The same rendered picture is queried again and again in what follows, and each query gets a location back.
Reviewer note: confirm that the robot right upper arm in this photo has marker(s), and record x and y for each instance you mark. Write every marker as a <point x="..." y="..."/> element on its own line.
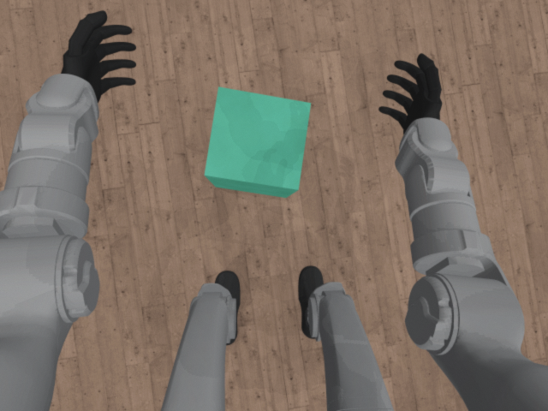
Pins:
<point x="473" y="328"/>

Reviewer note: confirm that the robot left forearm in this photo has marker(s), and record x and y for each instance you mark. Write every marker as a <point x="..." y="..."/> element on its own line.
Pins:
<point x="49" y="168"/>

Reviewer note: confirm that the left robot hand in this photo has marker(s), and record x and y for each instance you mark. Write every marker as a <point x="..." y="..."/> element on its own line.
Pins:
<point x="85" y="53"/>

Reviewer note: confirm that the robot left shin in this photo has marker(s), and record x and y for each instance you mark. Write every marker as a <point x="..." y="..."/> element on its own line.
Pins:
<point x="210" y="287"/>

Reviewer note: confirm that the robot right forearm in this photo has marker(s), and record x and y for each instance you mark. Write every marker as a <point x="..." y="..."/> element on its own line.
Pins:
<point x="447" y="237"/>

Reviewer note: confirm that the robot right shin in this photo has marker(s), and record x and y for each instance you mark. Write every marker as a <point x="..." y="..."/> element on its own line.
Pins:
<point x="332" y="286"/>

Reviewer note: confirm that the robot left upper arm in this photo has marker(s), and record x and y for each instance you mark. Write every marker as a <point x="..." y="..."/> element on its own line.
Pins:
<point x="46" y="284"/>

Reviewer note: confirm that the right robot hand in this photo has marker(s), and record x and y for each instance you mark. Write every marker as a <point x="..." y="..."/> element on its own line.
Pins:
<point x="425" y="94"/>

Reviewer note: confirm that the carton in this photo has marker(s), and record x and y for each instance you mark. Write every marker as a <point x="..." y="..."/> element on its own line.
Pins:
<point x="257" y="143"/>

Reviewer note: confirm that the robot shin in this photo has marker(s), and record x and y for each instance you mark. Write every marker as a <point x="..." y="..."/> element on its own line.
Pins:
<point x="210" y="287"/>
<point x="332" y="286"/>

